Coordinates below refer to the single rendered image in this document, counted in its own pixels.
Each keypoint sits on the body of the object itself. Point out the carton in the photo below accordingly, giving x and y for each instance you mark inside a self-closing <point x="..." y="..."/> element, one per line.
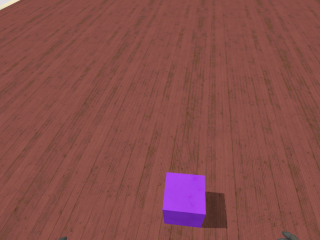
<point x="184" y="200"/>

